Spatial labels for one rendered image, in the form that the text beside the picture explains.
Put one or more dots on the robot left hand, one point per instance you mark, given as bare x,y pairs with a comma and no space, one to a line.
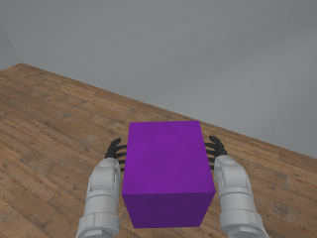
111,152

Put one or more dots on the robot right hand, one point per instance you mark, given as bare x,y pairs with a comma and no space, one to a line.
218,147

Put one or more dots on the carton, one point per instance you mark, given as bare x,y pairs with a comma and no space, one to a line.
167,179

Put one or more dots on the left robot forearm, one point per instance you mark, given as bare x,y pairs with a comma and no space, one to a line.
100,217

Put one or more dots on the right robot forearm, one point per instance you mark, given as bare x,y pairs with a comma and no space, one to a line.
238,216

